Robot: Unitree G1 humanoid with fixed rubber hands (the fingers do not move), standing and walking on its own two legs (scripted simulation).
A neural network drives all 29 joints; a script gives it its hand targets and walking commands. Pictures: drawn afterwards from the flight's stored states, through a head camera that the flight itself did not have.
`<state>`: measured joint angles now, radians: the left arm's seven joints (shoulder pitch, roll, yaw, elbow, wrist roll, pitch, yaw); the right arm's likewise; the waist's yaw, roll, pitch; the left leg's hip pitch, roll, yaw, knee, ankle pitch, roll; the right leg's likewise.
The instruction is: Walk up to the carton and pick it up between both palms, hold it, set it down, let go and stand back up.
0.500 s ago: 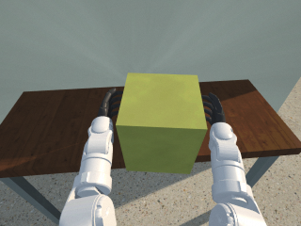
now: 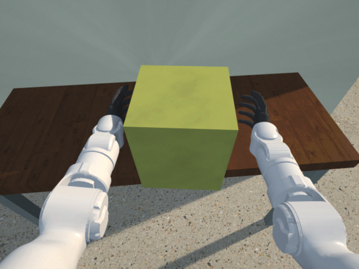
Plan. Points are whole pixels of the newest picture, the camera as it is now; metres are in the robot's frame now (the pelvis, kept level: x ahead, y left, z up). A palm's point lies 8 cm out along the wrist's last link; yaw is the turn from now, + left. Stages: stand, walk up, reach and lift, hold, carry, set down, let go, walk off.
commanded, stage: set down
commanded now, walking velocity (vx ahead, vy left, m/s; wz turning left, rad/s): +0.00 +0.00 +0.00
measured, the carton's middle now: (182, 130) +0.45 +0.00 +0.05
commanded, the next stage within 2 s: none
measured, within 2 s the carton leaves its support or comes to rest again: neither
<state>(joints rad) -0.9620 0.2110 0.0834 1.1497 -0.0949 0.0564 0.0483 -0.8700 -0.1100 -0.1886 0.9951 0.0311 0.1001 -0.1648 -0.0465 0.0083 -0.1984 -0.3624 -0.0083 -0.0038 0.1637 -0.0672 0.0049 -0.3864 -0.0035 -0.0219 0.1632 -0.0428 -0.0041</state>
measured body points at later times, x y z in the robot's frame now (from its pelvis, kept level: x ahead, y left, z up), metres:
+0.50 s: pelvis -0.01 +0.01 +0.00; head +0.03 +0.02 +0.45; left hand +0.47 +0.20 +0.15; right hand +0.44 -0.17 +0.14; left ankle -0.01 +0.12 -0.75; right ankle +0.00 -0.12 -0.75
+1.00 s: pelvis -0.01 +0.00 +0.00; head +0.01 +0.00 +0.45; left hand +0.45 +0.19 +0.18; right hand +0.43 -0.18 +0.17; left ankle -0.01 +0.12 -0.75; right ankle +0.00 -0.12 -0.75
